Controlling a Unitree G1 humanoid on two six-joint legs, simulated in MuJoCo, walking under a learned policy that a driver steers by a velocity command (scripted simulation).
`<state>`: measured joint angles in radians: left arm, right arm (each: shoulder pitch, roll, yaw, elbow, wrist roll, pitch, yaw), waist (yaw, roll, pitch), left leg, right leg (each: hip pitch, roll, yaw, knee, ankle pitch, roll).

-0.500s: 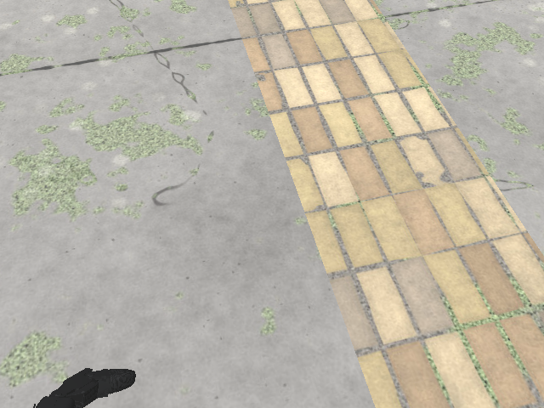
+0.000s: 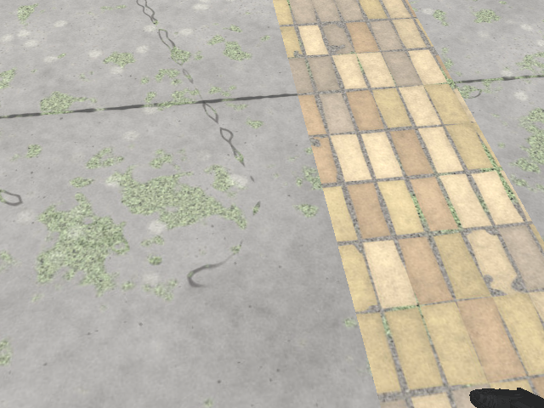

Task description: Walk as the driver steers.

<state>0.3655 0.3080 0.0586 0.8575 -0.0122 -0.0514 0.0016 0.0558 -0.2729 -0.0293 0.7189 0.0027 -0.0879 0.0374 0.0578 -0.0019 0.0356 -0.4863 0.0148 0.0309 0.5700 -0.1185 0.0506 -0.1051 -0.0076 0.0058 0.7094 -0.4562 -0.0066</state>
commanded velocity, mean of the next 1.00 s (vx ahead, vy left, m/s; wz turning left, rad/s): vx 0.50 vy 0.00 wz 0.39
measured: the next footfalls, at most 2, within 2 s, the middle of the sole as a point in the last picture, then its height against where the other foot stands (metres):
right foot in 0.48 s outside the picture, level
left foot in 0.98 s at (203, 338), level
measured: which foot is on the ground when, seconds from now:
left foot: down 0.00-0.48, up 0.50-0.96, down 0.98-1.00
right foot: up 0.00-0.46, down 0.48-1.00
